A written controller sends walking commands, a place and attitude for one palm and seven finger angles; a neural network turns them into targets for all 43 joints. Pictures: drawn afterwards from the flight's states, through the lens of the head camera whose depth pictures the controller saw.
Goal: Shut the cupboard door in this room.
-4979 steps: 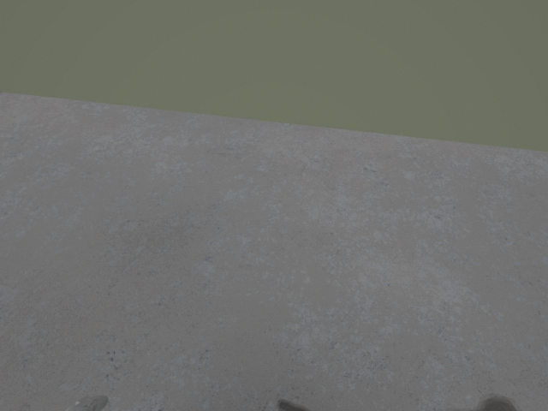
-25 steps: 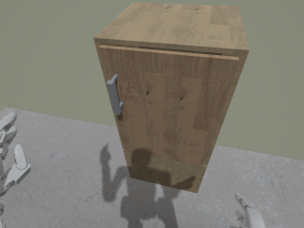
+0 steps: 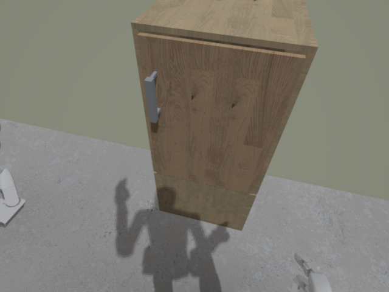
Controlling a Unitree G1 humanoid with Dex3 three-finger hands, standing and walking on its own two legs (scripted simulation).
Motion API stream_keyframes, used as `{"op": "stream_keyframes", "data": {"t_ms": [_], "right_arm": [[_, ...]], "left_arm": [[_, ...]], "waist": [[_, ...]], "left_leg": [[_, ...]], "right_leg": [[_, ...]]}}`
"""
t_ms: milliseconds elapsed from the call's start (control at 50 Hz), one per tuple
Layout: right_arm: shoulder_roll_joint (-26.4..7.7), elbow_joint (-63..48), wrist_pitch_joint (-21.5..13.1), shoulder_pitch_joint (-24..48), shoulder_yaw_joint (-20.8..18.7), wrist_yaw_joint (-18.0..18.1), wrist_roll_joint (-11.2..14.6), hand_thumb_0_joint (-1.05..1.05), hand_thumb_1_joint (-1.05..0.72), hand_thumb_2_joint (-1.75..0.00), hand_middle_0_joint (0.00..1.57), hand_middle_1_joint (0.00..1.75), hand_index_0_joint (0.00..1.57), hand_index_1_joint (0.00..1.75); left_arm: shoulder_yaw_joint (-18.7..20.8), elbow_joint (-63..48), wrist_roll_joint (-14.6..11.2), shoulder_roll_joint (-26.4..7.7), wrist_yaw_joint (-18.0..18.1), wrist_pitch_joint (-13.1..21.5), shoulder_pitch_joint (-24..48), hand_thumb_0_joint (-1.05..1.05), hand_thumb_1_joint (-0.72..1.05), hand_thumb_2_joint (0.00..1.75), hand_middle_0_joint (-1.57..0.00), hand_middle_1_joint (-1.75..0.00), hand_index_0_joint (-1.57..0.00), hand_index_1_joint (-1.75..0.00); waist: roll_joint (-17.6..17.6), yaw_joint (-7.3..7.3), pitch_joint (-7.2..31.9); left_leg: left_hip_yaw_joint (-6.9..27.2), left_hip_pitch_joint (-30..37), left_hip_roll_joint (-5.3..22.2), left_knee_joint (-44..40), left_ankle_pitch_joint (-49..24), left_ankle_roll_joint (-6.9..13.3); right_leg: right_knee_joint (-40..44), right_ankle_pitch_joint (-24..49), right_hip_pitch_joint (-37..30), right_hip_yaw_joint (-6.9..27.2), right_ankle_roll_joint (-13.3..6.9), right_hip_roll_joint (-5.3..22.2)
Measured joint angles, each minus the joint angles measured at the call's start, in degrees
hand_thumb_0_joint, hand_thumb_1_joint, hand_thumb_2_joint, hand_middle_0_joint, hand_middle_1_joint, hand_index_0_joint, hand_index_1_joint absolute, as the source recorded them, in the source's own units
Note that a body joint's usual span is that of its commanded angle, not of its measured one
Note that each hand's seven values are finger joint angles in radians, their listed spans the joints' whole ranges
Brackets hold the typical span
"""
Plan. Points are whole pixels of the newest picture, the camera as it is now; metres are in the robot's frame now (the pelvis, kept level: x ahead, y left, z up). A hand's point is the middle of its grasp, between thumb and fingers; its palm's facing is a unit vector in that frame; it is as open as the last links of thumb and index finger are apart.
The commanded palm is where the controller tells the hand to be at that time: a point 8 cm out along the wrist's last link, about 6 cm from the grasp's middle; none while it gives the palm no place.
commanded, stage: step back with the hand held close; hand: left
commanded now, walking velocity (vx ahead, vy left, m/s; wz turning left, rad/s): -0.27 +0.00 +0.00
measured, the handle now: (154, 97) +0.63 +0.17 +0.06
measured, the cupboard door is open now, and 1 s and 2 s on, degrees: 0 0 0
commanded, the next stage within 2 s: stop stepping back and stand still in 0.68 s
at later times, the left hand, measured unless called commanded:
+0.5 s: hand out of the picture +0.13 +0.26 +0.18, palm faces +0.44 -0.79 -0.42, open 7.5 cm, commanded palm +0.06 +0.29 +0.19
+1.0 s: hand out of the picture +0.02 +0.28 +0.18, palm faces +0.36 -0.82 -0.43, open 7.5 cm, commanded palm -0.03 +0.32 +0.19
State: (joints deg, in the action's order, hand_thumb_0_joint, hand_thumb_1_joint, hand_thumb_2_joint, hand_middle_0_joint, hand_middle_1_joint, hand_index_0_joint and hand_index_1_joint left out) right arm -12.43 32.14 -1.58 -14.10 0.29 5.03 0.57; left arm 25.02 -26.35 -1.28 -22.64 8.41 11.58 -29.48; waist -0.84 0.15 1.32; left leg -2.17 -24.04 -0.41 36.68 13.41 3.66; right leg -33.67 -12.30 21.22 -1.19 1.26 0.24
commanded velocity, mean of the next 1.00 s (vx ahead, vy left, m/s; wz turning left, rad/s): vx -0.26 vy -0.03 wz -0.02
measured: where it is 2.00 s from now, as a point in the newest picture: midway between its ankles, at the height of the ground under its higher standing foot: outside the picture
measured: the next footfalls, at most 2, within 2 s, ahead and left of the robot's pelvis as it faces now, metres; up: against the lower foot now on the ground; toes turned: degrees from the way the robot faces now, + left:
right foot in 0.34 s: -0.07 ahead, -0.13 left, +0.00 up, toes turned +6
right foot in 1.00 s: -0.23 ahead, -0.08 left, +0.00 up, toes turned -2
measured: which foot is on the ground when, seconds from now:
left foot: down 0.00-1.00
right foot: down 0.00-0.22, up 0.24-0.32, down 0.34-0.76, up 0.78-0.98, down 1.00-1.00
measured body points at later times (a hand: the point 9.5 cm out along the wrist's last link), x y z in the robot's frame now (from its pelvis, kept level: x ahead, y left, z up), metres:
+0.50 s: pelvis -0.08 -0.01 +0.00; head -0.05 +0.02 +0.45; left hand +0.10 +0.30 +0.20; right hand +0.11 -0.24 -0.07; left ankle +0.07 +0.08 -0.72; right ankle -0.11 -0.14 -0.72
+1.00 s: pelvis -0.17 +0.02 +0.01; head -0.16 +0.07 +0.46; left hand +0.00 +0.32 +0.21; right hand +0.00 -0.20 -0.05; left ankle +0.01 +0.09 -0.72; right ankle -0.27 -0.08 -0.72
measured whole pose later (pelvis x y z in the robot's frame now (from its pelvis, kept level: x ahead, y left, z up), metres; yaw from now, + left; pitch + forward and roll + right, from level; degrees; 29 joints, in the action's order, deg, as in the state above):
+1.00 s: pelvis -0.17 +0.02 +0.01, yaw -1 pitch +4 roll -3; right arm -8.7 33.4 -6.4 -12.7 1.3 2.5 -1.5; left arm 26.0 -37.0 -4.2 -27.6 7.6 11.3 -36.0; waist 3.5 -0.3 3.7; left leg -2.6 -29.5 0.1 19.4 2.8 -0.3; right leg -23.4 -26.0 6.0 -2.0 -2.5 -5.1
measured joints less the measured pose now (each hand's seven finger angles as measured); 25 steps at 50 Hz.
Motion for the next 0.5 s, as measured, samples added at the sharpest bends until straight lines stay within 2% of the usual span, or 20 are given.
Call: {"op": "stream_keyframes", "data": {"t_ms": [120,200,260,320,360,420,440,500], "right_arm": [[-0.20,1.99,-0.73,-0.74,-0.36,-0.75,-0.67,0.01,-0.90,-0.90,0.20,0.30,0.20,0.30],[-0.42,2.65,-0.63,-0.50,-0.52,-0.79,-0.69,0.01,-0.90,-0.90,0.20,0.30,0.20,0.30],[-0.15,2.34,-1.32,-0.57,-0.73,-0.32,-0.66,0.01,-0.90,-0.90,0.20,0.30,0.20,0.30],[0.68,2.69,-2.56,-1.36,-1.08,-0.31,-0.90,0.01,-0.90,-0.90,0.20,0.30,0.20,0.30],[1.06,3.04,-3.32,-1.51,-0.94,-0.53,-1.23,0.01,-0.90,-0.90,0.20,0.30,0.20,0.30],[1.53,3.87,-4.61,0.67,-0.50,-1.02,-1.70,0.01,-0.90,-0.90,0.20,0.30,0.20,0.30],[1.56,4.28,-5.00,2.03,-0.44,-1.16,-1.86,0.01,-0.90,-0.90,0.20,0.30,0.20,0.30],[1.63,5.28,-5.37,5.30,-0.53,-1.48,-1.47,0.01,-0.90,-0.90,0.20,0.30,0.20,0.30]], "left_arm": [[-1.08,-1.13,-0.03,0.81,1.08,1.06,0.81,0.02,0.88,0.90,-0.21,-0.30,-0.21,-0.30],[-1.11,-2.54,-0.24,-0.56,1.70,2.05,0.16,0.02,0.88,0.90,-0.21,-0.30,-0.21,-0.30],[0.21,-2.61,0.09,-2.25,1.45,2.72,-0.35,0.02,0.88,0.90,-0.21,-0.30,-0.21,-0.30],[1.94,-2.43,0.19,-4.01,0.61,3.52,-0.80,0.02,0.88,0.90,-0.21,-0.30,-0.21,-0.30],[3.24,-2.37,0.07,-4.38,0.17,4.25,-1.63,0.02,0.88,0.90,-0.21,-0.30,-0.21,-0.30],[4.39,-2.77,-0.86,-3.68,-0.05,5.16,-1.84,0.02,0.88,0.90,-0.21,-0.30,-0.21,-0.30],[4.11,-2.85,-1.09,-3.01,-0.12,5.30,-1.27,0.02,0.88,0.90,-0.21,-0.30,-0.21,-0.30],[0.94,-3.65,-1.74,-1.32,-0.31,4.81,0.61,0.02,0.89,0.90,-0.21,-0.30,-0.20,-0.30]], "waist": [[0.57,-0.29,0.54],[1.14,-1.28,0.25],[0.36,-2.46,-0.27],[-0.19,-3.12,0.70],[-0.13,-2.71,2.11],[1.07,-0.82,2.28],[1.09,-0.19,1.49],[0.10,0.47,-1.38]], "left_leg": [[0.74,-2.48,0.01,2.20,4.40,-1.21],[0.91,-3.15,0.01,0.63,0.91,-0.96],[1.61,-3.42,0.91,-1.04,-3.81,0.08],[2.91,-4.69,1.47,-1.52,-5.63,0.00],[2.76,-6.26,2.01,-1.98,-6.21,-0.11],[1.36,-8.60,2.47,-3.46,-8.37,-0.81],[0.97,-9.01,2.88,-4.29,-9.41,-1.04],[1.24,-7.90,3.89,-7.77,-12.96,-1.51]], "right_leg": [[0.55,1.43,1.33,-0.56,-0.60,-0.11],[1.63,2.33,1.95,-0.77,-0.37,-0.13],[-1.42,-1.68,2.44,0.37,-0.04,-2.25],[-5.50,-3.44,-0.63,1.86,-0.09,-4.72],[-4.52,-5.65,-4.11,2.44,-0.29,-5.60],[1.20,-9.88,-7.37,3.63,-1.18,-5.35],[2.62,-10.47,-7.16,4.03,-1.68,-5.55],[3.25,-6.74,-6.55,3.83,-1.43,-6.54]]}}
